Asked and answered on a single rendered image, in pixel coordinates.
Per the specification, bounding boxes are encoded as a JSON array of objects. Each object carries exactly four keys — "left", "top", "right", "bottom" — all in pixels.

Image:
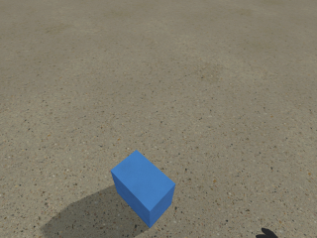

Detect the robot right hand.
[{"left": 256, "top": 227, "right": 278, "bottom": 238}]

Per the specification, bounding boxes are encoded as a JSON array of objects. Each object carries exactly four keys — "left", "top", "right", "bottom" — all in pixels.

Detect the carton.
[{"left": 110, "top": 150, "right": 175, "bottom": 228}]

